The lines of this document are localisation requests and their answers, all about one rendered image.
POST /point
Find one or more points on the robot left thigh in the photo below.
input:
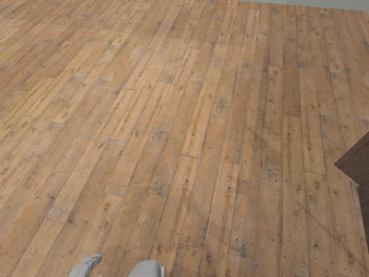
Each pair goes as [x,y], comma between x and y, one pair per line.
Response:
[148,268]

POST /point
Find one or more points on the cupboard door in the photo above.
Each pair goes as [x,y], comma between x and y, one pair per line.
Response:
[355,162]

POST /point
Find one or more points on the robot left hand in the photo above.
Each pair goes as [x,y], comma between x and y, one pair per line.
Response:
[86,265]

